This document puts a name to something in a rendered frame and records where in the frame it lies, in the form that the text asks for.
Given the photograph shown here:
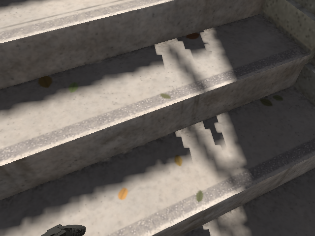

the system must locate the robot left hand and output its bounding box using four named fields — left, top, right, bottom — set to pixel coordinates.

left=41, top=224, right=86, bottom=236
